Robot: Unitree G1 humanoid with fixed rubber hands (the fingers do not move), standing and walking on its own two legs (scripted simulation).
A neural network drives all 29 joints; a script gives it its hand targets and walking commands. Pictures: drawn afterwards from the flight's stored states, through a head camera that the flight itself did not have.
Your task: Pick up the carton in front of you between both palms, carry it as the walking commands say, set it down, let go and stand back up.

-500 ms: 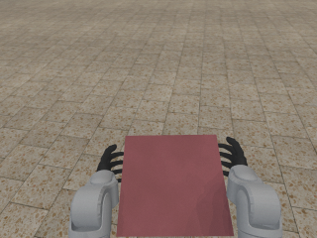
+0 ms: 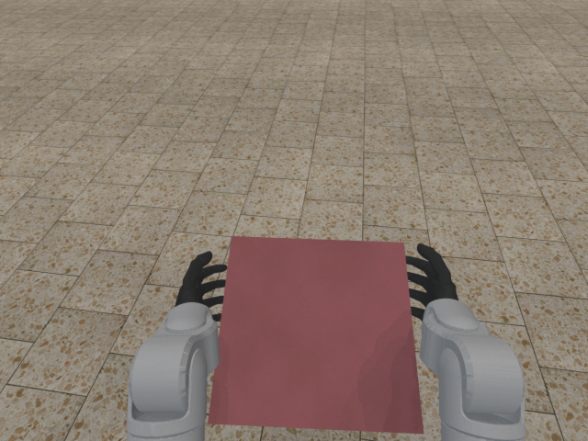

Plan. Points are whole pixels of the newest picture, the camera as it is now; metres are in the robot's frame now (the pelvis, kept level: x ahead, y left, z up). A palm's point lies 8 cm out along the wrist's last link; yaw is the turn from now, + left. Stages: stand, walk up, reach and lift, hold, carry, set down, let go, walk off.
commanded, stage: carry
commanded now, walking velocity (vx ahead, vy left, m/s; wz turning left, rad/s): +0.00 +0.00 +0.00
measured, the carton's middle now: (311, 339) +0.29 +0.00 +0.00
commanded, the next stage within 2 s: none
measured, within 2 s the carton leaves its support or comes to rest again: neither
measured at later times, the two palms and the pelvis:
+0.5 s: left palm (195, 235) +0.40 +0.16 +0.10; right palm (397, 223) +0.40 -0.12 +0.11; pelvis +0.13 +0.02 +0.01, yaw +0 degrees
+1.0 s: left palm (195, 241) +0.42 +0.18 +0.06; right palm (381, 233) +0.43 -0.11 +0.07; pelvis +0.15 +0.04 +0.00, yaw -1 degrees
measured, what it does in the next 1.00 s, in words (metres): walks ahead: left foot, then left foot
